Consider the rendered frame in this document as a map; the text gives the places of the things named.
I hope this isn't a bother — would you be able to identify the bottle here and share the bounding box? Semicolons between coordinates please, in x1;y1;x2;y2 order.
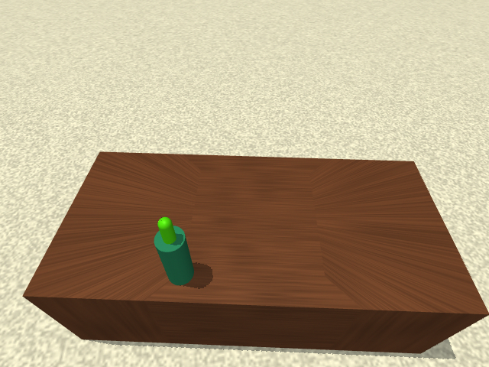
154;217;194;285

